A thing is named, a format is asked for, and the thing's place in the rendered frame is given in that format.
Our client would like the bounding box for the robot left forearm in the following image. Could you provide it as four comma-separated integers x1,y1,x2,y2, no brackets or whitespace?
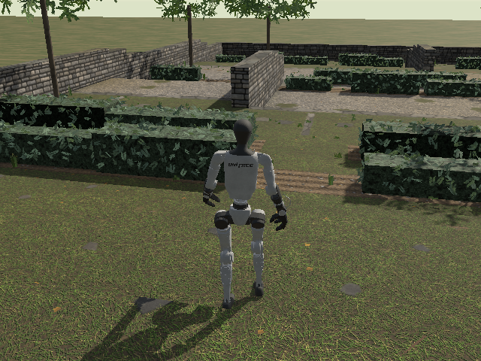
203,178,213,199

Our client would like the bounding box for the robot left shin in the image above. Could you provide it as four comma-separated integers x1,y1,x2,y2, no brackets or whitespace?
220,251,232,303

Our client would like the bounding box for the right robot upper arm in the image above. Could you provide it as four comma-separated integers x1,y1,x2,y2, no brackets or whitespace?
257,153,277,196

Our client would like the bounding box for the robot right forearm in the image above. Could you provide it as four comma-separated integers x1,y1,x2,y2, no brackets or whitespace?
271,184,286,216

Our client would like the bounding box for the robot right hand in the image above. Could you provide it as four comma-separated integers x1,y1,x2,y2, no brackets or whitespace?
270,214,288,231

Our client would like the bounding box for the robot left hand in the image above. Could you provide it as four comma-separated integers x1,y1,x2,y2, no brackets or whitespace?
203,194,220,207

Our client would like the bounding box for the left robot upper arm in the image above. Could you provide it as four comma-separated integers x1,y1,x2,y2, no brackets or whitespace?
205,150,227,190

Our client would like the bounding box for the humanoid robot head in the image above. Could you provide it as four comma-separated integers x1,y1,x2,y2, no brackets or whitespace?
229,119,255,156

